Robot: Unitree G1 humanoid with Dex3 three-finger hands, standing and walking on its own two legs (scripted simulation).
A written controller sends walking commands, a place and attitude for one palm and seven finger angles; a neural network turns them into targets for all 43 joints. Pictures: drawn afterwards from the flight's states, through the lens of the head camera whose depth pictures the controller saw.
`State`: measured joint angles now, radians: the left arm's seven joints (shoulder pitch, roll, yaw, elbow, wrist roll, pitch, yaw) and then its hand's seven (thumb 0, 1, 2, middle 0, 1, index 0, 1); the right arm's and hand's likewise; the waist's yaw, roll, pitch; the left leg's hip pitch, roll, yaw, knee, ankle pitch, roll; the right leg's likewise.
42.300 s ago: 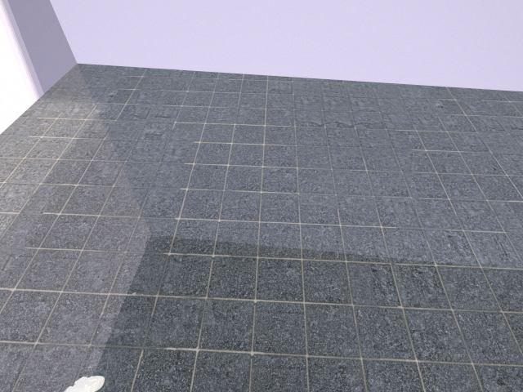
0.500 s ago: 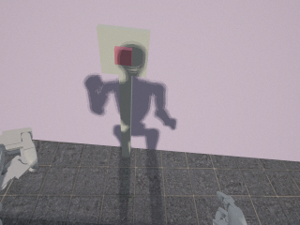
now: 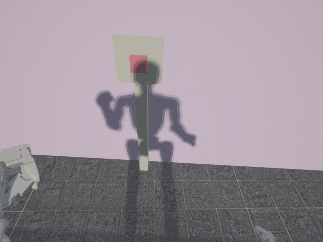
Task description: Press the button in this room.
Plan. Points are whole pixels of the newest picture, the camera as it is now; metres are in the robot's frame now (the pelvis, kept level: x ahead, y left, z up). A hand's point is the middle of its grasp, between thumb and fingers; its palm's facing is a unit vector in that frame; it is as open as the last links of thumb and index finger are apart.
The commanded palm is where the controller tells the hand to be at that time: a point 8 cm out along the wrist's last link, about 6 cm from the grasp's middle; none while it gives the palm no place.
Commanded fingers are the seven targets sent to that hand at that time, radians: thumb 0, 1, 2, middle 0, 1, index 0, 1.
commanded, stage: stop stepping back and stand still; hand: left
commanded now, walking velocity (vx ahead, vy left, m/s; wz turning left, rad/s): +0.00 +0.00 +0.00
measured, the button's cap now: (138, 63) +0.77 +0.13 +0.10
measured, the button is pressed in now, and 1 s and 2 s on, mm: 0 0 0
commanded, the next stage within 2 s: let the arm hang, fingers relaxed in 0.20 s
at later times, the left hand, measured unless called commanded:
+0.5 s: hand out of the picture +0.13 +0.25 -0.11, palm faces +0.01 -0.94 -0.35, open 3.0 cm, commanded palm none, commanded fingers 0.00 0.90 0.90 -0.90 -1.06 -0.90 -1.06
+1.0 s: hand out of the picture -0.07 +0.23 -0.16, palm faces +0.04 -0.96 -0.27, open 6.6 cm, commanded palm none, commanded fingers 0.00 0.90 0.90 -0.20 -0.30 -0.20 -0.30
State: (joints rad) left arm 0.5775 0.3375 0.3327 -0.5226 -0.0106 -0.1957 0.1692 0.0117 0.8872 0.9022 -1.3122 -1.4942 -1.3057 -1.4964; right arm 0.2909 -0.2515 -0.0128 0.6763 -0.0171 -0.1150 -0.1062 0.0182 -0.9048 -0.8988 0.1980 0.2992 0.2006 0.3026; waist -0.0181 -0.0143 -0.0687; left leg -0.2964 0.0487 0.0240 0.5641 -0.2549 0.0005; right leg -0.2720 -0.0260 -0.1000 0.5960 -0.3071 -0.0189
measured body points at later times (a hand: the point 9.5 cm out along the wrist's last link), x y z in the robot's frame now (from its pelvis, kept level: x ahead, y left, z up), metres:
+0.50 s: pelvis -0.02 +0.03 +0.00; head -0.02 +0.01 +0.45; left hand +0.12 +0.30 -0.08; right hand +0.12 -0.23 -0.13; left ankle +0.03 +0.14 -0.73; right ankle +0.01 -0.11 -0.73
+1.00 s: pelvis -0.02 +0.02 +0.01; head +0.00 +0.01 +0.46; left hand -0.07 +0.28 -0.14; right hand -0.03 -0.20 -0.16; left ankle +0.03 +0.14 -0.73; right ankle +0.01 -0.11 -0.73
